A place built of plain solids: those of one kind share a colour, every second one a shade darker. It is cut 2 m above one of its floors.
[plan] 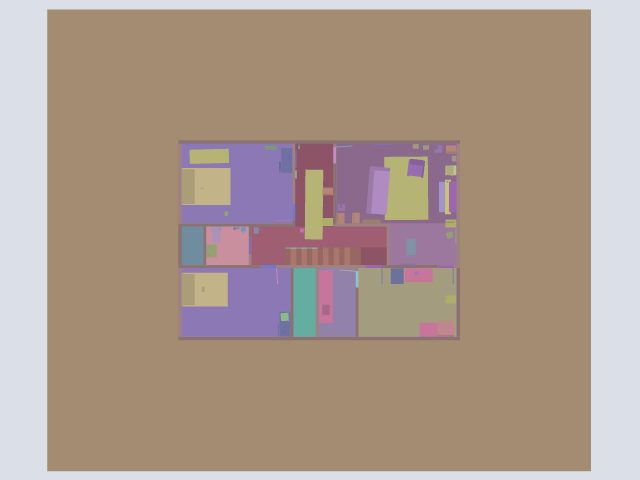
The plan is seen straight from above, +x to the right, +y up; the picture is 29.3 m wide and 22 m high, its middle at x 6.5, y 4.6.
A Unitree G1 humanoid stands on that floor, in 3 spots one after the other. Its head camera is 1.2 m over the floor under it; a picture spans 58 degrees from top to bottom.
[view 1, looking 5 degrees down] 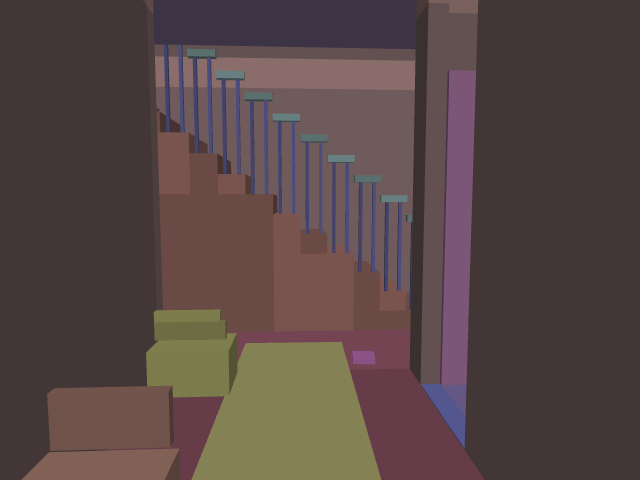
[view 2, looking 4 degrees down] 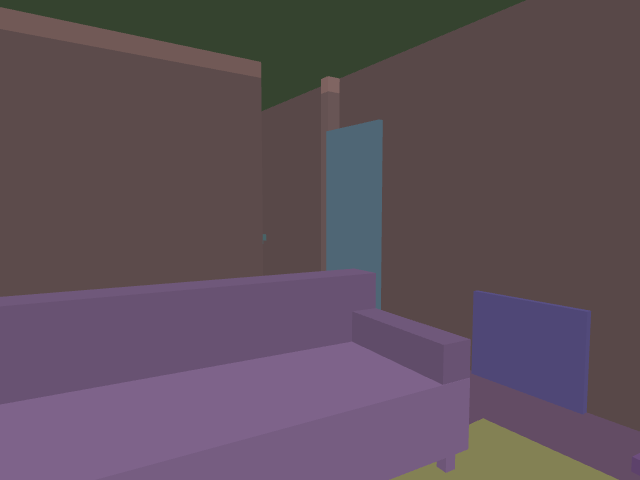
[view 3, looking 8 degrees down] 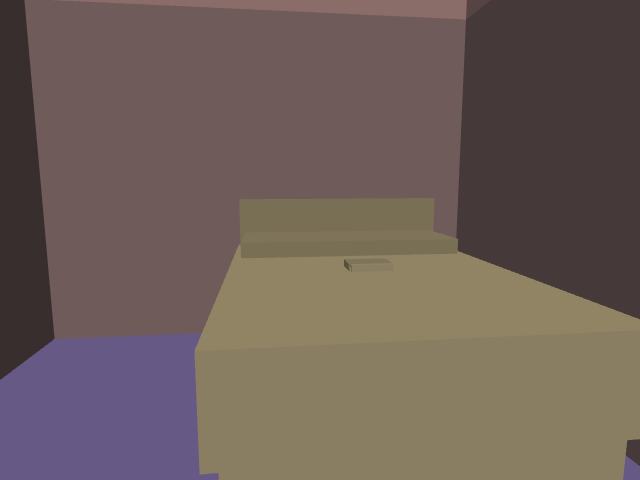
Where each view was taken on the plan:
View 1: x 6.17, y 8.22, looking -93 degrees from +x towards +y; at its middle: stair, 3.99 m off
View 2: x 10.93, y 6.28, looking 146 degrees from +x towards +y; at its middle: wall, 4.90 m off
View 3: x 3.52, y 1.77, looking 173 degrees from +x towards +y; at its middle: double_bed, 2.87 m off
